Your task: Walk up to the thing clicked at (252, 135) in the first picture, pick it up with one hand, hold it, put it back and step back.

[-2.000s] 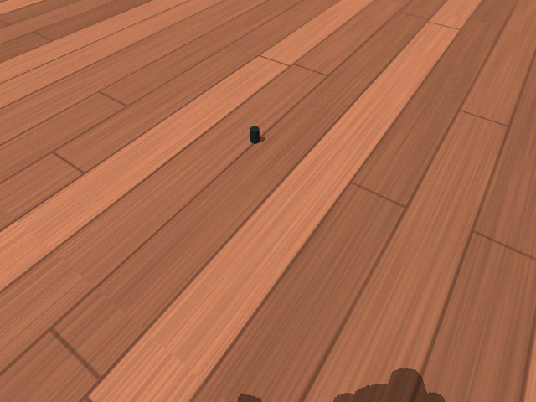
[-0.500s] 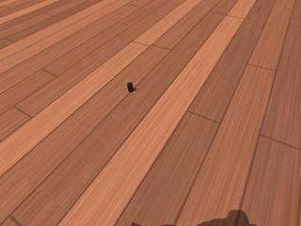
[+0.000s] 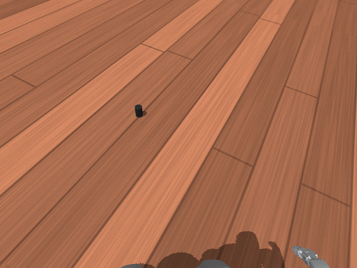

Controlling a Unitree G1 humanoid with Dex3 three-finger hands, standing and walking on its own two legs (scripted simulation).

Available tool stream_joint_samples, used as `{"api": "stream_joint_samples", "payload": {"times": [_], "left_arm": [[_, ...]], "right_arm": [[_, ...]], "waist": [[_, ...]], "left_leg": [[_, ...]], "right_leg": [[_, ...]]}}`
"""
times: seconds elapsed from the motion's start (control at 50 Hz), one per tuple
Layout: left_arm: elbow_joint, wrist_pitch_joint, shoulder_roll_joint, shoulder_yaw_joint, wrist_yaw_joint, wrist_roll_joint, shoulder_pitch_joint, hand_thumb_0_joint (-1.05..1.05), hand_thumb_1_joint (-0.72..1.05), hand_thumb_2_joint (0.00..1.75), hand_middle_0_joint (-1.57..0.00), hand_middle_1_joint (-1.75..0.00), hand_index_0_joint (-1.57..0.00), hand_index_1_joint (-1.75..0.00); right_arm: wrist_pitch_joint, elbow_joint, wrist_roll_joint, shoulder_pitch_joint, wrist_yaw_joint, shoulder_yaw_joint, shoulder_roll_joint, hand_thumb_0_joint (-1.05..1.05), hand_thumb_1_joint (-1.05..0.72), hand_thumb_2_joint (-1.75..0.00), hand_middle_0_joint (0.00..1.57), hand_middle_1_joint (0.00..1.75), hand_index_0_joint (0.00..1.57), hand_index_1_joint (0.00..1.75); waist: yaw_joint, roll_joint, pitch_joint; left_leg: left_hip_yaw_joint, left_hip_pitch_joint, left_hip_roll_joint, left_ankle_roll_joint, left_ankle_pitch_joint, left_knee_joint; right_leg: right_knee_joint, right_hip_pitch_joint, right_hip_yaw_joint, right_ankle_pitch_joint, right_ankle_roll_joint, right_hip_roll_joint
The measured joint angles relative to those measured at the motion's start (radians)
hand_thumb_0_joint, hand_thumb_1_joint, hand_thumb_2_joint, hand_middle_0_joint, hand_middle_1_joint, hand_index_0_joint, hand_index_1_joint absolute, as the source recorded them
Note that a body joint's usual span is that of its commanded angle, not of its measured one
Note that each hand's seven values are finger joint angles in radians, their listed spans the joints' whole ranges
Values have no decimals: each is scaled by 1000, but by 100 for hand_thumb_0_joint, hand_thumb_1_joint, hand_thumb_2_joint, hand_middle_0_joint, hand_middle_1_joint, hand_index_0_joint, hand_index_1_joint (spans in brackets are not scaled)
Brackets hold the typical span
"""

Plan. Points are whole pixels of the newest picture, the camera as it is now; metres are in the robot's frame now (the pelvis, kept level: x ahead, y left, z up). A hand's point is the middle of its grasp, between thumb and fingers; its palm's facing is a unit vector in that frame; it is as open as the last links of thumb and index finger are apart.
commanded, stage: walk up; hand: left
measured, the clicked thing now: (138, 111) +1.22 +0.25 -0.72
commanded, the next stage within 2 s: none
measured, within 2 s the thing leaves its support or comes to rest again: neither
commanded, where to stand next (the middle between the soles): +0.83 +0.04 m, yaw +0 degrees
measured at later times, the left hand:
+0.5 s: hand (92, 195) +0.30 +0.24 -0.11, palm faces -0.02 -0.92 -0.40, open 7.4 cm
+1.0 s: hand (90, 142) +0.50 +0.29 -0.14, palm faces -0.08 -0.94 -0.34, open 7.4 cm
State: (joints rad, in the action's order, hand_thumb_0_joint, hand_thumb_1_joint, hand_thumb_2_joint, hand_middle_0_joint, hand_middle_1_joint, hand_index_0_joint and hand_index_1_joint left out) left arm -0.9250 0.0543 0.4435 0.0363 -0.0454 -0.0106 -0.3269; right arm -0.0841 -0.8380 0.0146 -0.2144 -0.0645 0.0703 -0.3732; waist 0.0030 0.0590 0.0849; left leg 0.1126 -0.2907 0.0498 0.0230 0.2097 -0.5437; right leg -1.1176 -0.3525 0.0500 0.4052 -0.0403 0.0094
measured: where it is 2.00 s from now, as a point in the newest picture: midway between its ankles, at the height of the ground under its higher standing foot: (167, 167)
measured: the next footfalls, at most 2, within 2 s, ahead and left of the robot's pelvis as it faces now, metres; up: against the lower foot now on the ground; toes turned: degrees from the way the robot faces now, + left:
right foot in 0.28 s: +0.29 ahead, -0.16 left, +0.00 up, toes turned -5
left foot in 0.70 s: +0.48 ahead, +0.12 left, +0.00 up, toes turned +6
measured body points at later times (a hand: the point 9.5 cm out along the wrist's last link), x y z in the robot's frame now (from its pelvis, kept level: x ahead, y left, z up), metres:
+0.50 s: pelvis +0.23 -0.04 +0.01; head +0.25 -0.06 +0.45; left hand +0.31 +0.28 -0.08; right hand +0.30 -0.36 -0.12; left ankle +0.26 +0.12 -0.67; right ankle +0.25 -0.15 -0.73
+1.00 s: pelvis +0.44 +0.02 +0.01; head +0.46 +0.04 +0.46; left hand +0.50 +0.34 -0.11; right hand +0.50 -0.30 -0.09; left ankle +0.44 +0.12 -0.73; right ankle +0.53 -0.14 -0.69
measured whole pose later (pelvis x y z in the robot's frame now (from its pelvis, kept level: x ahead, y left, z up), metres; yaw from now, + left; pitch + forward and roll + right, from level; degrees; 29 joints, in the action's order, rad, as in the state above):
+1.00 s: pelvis +0.44 +0.02 +0.01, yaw -1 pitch -3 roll +1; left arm -0.90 0.04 0.43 0.04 -0.06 0.01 -0.30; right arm -0.08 -0.83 0.01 -0.31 -0.05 0.05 -0.39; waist -0.01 0.05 0.09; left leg 0.12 -0.15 0.00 0.05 0.25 -0.46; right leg -0.86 -0.50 0.00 0.28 0.00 0.10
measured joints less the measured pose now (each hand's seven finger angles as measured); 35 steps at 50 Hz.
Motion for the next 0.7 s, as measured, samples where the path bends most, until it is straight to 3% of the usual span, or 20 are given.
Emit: {"api": "stream_joint_samples", "payload": {"times": [0.12, 0.24, 0.28, 0.3, 0.34, 0.38, 0.42, 0.56, 0.64, 0.7], "left_arm": [[28, -4, 4, 11, -30, 11, 45, 0, 90, 90, -20, -30, -21, -30], [32, 1, -1, 23, -51, 20, 87, 0, 90, 90, -20, -30, -21, -30], [38, 12, 7, 30, -48, 23, 91, 0, 90, 90, -21, -30, -21, -30], [40, 21, 1, 36, -41, 24, 101, 0, 90, 90, -21, -30, -21, -30], [57, 36, -12, 34, -27, 17, 110, 0, 90, 90, -20, -30, -21, -30], [68, 40, -33, 20, -20, 6, 106, 0, 90, 90, -21, -30, -21, -30], [71, 39, -51, 9, -15, 3, 90, 0, 90, 90, -21, -30, -21, -30], [69, 36, -52, 1, -13, 14, 12, 0, 90, 90, -21, -30, -21, -30], [67, 35, -29, 8, -13, 17, -19, 0, 90, 90, -21, -30, -21, -30], [59, 23, -7, 9, -10, 17, -44, 0, 90, 90, -21, -30, -21, -30]], "right_arm": [[1, 0, 1, -76, 5, -14, -17, 0, -90, -90, 21, 30, 21, 30], [12, -17, -2, -137, 1, -6, -57, 1, -90, -90, 21, 30, 21, 30], [20, -21, -2, -160, 4, -6, -63, 1, -90, -90, 21, 30, 21, 30], [25, -29, -2, -161, 8, -6, -67, 1, -90, -90, 21, 30, 21, 30], [43, -50, -3, -142, 17, -11, -64, 1, -90, -90, 20, 30, 20, 30], [52, -63, -7, -120, 20, -16, -68, 1, -90, -90, 20, 30, 20, 30], [51, -63, -11, -100, 17, -17, -72, 1, -90, -90, 20, 30, 20, 30], [49, -40, 6, -58, -13, -4, -66, 1, -90, -90, 20, 30, 20, 30], [47, -43, 12, -37, -24, 4, -64, 1, -90, -90, 20, 30, 20, 30], [35, -39, 12, -26, -25, 8, -62, 1, -90, -90, 20, 30, 20, 30]], "waist": [[-20, -7, -8], [-45, -53, -17], [-47, -66, -29], [-44, -88, -24], [-30, -101, -11], [-16, -113, -2], [-5, -127, -3], [16, -120, -15], [32, -101, -9], [35, -77, -15]], "left_leg": [[25, 142, -20, 3, 40, 101], [23, 225, -7, -31, 157, 63], [10, 223, 12, -40, 236, -22], [-6, 195, 38, -22, 265, -116], [-73, 99, 19, -2, 276, -362], [-107, 3, -7, 8, 234, -524], [-114, -74, -6, 11, 182, -553], [-109, -215, 41, -22, 50, -303], [-91, -191, 47, -15, -23, -114], [-63, -131, 23, 1, -67, -27]], "right_leg": [[218, -149, -37, -106, 39, 78], [485, -114, -77, -246, 24, 95], [523, -62, -93, -248, 15, 73], [488, -60, -108, -231, 19, 56], [436, -50, -118, -174, 21, 49], [461, -6, -121, -158, 20, 46], [518, 47, -125, -161, 20, 40], [649, 184, -138, -136, 21, 26], [638, 239, -146, -73, 50, 31], [563, 259, -145, 17, 68, 53]]}}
